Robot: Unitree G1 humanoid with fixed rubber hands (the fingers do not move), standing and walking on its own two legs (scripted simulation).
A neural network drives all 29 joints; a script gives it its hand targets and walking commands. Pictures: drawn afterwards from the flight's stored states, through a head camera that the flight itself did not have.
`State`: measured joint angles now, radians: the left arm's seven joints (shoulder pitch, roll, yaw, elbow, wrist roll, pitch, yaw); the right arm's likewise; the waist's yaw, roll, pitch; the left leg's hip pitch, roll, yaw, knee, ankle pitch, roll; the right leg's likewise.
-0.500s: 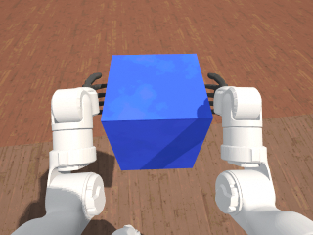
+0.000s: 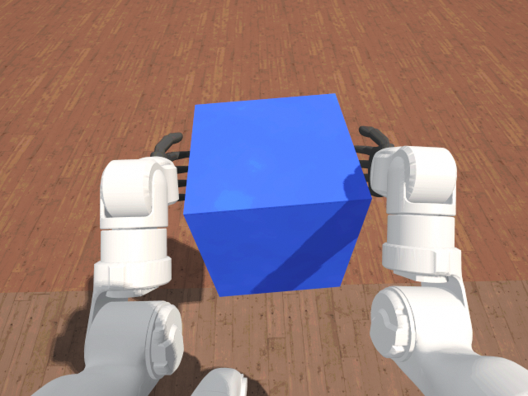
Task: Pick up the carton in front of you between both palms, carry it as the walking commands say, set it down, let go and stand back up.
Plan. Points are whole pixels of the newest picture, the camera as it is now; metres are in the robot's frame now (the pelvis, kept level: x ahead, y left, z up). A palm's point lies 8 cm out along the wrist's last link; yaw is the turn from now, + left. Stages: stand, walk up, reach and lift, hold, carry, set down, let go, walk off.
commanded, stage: carry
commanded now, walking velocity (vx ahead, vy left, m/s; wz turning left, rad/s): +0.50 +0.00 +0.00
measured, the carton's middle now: (273, 202) +0.39 +0.03 +0.07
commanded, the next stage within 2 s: none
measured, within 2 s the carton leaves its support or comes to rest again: neither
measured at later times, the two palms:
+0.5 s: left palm (221, 21) +0.71 +0.15 +0.21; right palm (382, 38) +0.66 -0.15 +0.21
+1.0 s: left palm out of the picture +1.00 +0.20 +0.26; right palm out of the picture +1.02 -0.10 +0.26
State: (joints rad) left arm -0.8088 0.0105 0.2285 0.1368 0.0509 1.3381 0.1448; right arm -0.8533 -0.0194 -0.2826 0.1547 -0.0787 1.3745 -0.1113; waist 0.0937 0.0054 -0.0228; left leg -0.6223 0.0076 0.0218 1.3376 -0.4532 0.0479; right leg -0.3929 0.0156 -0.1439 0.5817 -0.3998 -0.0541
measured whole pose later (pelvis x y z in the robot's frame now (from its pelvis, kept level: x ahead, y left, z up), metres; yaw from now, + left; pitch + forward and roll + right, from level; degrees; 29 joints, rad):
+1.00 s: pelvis +0.63 +0.03 +0.08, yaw +1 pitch +4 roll -1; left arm -0.88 0.01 0.25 0.13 0.04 1.33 0.16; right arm -0.87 0.00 -0.31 0.08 -0.11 1.36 -0.12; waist 0.08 0.01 -0.04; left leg -0.58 0.02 0.10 0.58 -0.19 0.05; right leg -0.18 -0.01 -0.12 0.52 -0.38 -0.01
